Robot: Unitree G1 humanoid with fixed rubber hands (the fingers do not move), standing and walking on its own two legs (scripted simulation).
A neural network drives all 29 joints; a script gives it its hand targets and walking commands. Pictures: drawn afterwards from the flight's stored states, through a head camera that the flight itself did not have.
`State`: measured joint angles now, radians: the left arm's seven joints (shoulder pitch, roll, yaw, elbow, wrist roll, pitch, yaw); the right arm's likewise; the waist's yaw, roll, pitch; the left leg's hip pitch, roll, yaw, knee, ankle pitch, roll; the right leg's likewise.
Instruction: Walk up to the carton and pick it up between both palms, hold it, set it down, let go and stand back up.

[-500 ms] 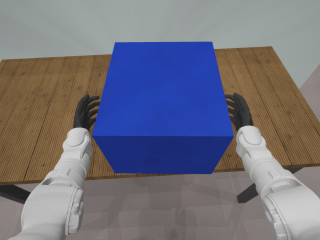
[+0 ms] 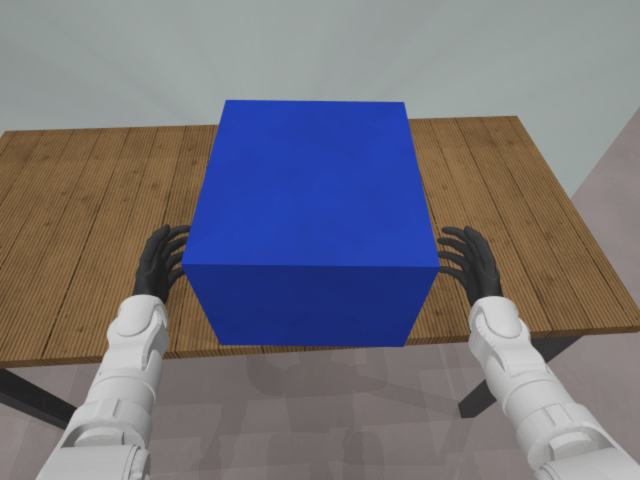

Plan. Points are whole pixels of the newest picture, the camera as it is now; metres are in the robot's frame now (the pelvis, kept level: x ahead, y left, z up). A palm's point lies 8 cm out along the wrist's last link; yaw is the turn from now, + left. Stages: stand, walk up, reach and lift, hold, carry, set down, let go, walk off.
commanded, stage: set down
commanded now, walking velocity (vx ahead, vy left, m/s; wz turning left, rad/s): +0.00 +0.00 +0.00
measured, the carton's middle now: (313, 221) +0.49 +0.02 +0.03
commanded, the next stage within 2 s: none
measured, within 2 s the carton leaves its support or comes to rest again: neither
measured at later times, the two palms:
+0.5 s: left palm (120, 350) +0.30 +0.26 +0.03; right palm (487, 326) +0.31 -0.18 +0.03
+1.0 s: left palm (102, 402) +0.24 +0.25 +0.03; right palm (521, 395) +0.23 -0.19 +0.04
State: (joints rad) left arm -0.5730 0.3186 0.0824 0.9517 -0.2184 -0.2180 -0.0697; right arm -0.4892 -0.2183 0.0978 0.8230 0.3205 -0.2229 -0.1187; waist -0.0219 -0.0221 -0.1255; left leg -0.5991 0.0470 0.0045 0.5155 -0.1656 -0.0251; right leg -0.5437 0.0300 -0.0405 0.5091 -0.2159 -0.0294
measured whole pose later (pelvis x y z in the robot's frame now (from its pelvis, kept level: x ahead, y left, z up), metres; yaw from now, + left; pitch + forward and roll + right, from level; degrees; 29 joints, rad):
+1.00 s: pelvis +0.02 +0.01 +0.02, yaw -2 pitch -4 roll +0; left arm 0.17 0.29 0.05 0.20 -0.21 0.03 -0.01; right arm 0.25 -0.20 0.05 0.15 0.27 -0.02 -0.07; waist 0.04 -0.04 0.00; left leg -0.12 0.03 0.04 0.36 -0.17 -0.01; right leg -0.07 0.02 0.02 0.34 -0.20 -0.01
